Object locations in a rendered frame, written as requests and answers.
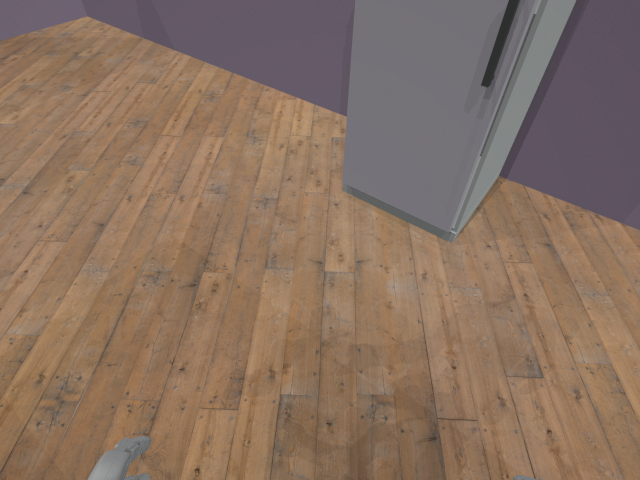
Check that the handle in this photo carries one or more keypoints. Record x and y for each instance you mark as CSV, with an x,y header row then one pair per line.
x,y
500,42

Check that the left robot hand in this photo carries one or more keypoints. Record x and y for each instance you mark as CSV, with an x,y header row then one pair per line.
x,y
113,465

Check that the fridge door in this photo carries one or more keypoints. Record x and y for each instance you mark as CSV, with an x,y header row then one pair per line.
x,y
417,115

